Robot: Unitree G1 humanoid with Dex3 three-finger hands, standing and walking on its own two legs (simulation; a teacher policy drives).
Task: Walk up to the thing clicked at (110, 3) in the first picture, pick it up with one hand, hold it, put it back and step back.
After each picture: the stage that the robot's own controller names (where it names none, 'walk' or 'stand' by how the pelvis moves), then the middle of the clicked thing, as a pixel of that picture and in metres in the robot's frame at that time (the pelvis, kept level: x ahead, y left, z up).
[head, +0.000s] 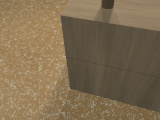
stand; out of the picture +0.87 -0.11 +0.13
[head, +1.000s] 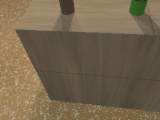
walk; out of the picture +0.76 +0.14 +0.15
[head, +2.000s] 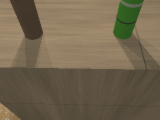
stand; (24, 5) +0.52 +0.22 +0.18
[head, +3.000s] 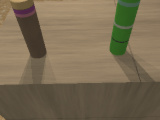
stand; (31, 29) +0.51 +0.22 +0.13
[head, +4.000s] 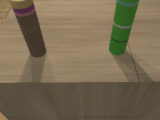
stand; (30, 28) +0.52 +0.23 +0.13
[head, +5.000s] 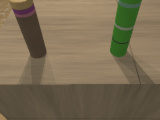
stand; (30, 29) +0.51 +0.23 +0.13
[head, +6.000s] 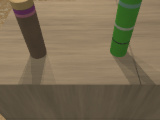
stand; (31, 29) +0.51 +0.22 +0.13
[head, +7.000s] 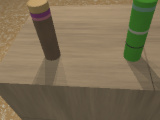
rise first; (46, 32) +0.51 +0.20 +0.13
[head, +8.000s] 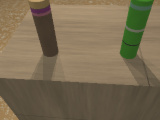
go down; (45, 28) +0.54 +0.19 +0.14
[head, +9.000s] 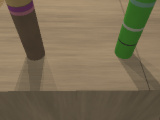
go down; (28, 28) +0.48 +0.19 +0.14
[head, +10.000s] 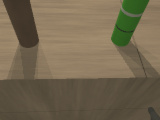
close in; (20, 12) +0.51 +0.19 +0.16
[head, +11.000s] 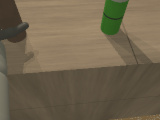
close; (3, 5) +0.52 +0.21 +0.18
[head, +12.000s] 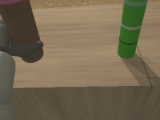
lift; (20, 22) +0.36 +0.17 +0.29
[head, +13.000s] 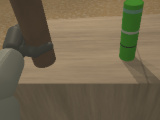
hold; (33, 24) +0.34 +0.15 +0.31
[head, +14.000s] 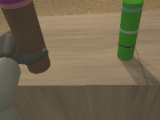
hold; (26, 30) +0.33 +0.17 +0.29
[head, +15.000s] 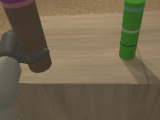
hold; (28, 30) +0.33 +0.16 +0.29
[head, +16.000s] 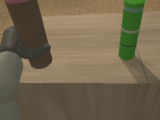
crouch; (29, 26) +0.34 +0.16 +0.30
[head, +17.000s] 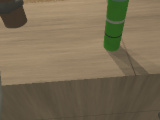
crouch; out of the picture +0.48 +0.20 +0.33
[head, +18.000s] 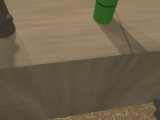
lower; out of the picture +0.52 +0.21 +0.19
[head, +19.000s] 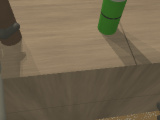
lower; out of the picture +0.51 +0.21 +0.18
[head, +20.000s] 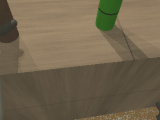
lower; out of the picture +0.52 +0.21 +0.18
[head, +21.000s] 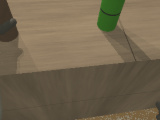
lower; out of the picture +0.52 +0.22 +0.18
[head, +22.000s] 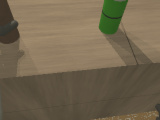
loosen; out of the picture +0.52 +0.22 +0.18
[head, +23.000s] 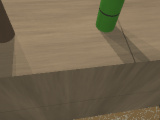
rise; out of the picture +0.51 +0.22 +0.18
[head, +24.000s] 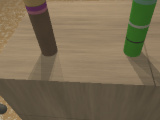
sink last; (42, 27) +0.51 +0.21 +0.15
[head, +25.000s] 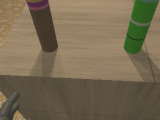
stand; (43, 22) +0.52 +0.20 +0.14
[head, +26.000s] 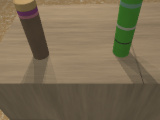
stand; (34, 31) +0.52 +0.22 +0.14
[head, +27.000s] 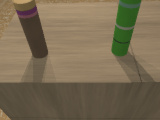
stand; (33, 30) +0.52 +0.22 +0.13
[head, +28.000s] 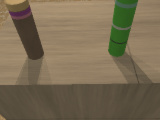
stand; (27, 31) +0.51 +0.24 +0.13
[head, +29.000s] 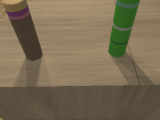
stand; (25, 31) +0.50 +0.24 +0.13
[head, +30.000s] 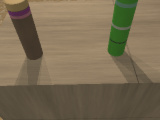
stand; (26, 30) +0.50 +0.24 +0.13
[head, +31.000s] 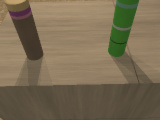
walk; (27, 31) +0.50 +0.24 +0.13
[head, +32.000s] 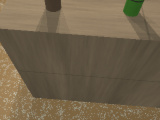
walk; out of the picture +0.69 +0.17 +0.14
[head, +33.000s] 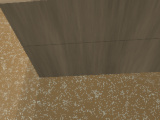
walk; out of the picture +0.95 +0.28 +0.15
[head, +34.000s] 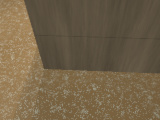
stand; out of the picture +1.15 +0.21 +0.14
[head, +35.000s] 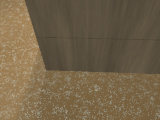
stand; out of the picture +1.14 +0.20 +0.13
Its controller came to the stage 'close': yes
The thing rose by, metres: 0.20
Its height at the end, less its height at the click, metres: +0.00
